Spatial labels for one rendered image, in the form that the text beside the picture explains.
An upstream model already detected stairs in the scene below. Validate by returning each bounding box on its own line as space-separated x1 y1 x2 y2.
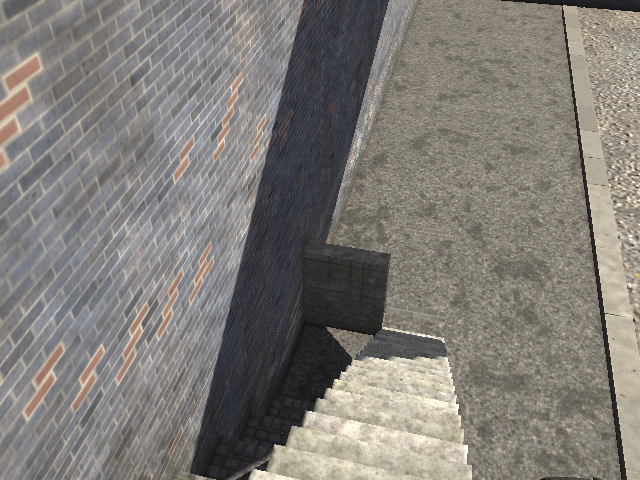
248 327 472 480

